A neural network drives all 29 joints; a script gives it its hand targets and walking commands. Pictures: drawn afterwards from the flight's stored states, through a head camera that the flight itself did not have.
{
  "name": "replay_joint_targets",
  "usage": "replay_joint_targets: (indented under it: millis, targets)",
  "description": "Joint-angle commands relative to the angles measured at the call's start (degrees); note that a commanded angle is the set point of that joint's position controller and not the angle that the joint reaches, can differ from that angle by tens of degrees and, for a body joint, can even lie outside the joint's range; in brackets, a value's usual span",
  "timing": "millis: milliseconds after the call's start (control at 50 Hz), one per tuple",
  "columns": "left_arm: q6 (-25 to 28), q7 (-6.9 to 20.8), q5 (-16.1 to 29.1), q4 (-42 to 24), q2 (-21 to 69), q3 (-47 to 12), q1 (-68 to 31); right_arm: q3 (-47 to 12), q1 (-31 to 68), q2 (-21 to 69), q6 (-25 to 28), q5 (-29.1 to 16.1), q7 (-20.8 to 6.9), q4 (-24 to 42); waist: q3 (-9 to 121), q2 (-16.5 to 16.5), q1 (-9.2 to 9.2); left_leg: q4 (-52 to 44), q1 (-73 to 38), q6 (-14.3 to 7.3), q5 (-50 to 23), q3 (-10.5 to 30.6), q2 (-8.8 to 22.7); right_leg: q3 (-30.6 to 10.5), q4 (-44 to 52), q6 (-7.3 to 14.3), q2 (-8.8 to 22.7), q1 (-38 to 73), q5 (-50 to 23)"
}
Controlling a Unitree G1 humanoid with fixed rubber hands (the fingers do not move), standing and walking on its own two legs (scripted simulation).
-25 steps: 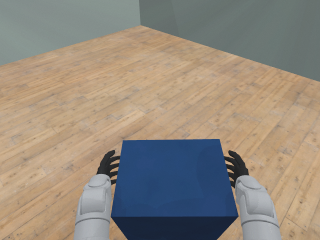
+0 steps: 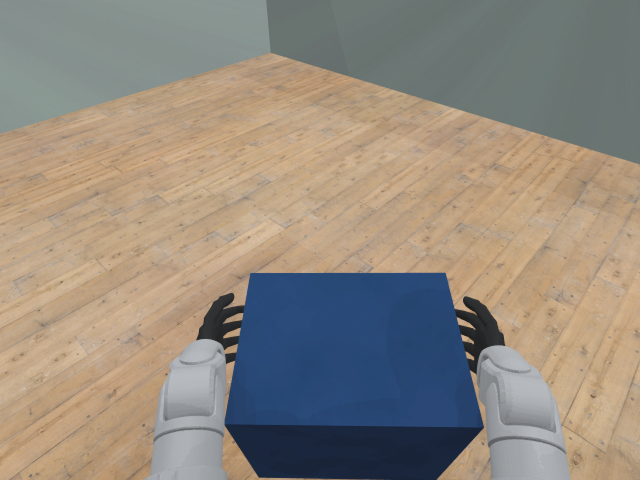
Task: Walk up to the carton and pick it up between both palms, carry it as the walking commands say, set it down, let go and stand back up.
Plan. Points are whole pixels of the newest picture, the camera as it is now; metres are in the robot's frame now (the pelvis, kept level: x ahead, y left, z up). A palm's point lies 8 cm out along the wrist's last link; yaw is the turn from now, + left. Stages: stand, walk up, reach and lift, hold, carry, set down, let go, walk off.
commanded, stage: reach and lift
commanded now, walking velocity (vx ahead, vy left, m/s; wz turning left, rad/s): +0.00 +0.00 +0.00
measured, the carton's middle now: (346, 381) +0.29 +0.00 -0.02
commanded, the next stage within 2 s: hold in 0.68 s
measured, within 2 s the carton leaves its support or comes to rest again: neither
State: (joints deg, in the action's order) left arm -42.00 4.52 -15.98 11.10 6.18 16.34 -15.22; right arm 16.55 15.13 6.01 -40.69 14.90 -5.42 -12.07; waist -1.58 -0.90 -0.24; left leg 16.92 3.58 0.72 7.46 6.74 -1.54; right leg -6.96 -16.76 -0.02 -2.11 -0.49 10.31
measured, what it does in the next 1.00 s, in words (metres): stands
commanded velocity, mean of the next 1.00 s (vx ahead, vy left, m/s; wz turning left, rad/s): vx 0.00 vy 0.00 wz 0.00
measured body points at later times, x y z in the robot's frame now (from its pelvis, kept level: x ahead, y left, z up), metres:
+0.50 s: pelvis +0.01 +0.00 +0.00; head -0.02 +0.01 +0.45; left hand +0.30 +0.18 +0.04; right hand +0.30 -0.17 +0.04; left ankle +0.03 +0.13 -0.75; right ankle +0.00 -0.12 -0.75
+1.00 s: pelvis +0.01 +0.00 +0.00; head -0.03 +0.01 +0.45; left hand +0.29 +0.18 +0.04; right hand +0.29 -0.17 +0.04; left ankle +0.03 +0.13 -0.75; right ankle +0.00 -0.12 -0.75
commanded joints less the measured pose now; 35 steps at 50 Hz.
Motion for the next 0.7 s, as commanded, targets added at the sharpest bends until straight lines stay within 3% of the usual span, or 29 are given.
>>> replay_joint_targets:
  millis: [0,400,680]
  targets:
    - [1.44,11.52,13.64,-1.56,47.41,-33.53,-27.95,-32.98,28.67,46.93,0.80,-13.17,-11.19,1.48,12.84,0.59,0.26,-1.12,-7.24,0.30,-6.05,-3.87,-3.62,3.47,3.31,-0.71,-3.07,-2.97,-6.06]
    - [0.70,10.63,14.74,-6.80,45.43,-36.18,-21.98,-34.97,21.96,44.82,0.13,-13.49,-10.05,6.25,12.76,0.83,-0.06,-1.55,-9.56,0.52,-12.26,-3.19,-3.76,3.18,3.42,-0.71,-3.35,-2.29,-11.32]
    - [0.64,10.09,14.74,-8.48,43.37,-36.80,-20.14,-35.94,20.12,43.66,-0.23,-13.85,-9.29,7.99,11.62,0.53,0.18,-1.70,-8.99,0.14,-9.98,-3.17,-3.94,3.18,3.57,-0.82,-3.13,-2.81,-9.53]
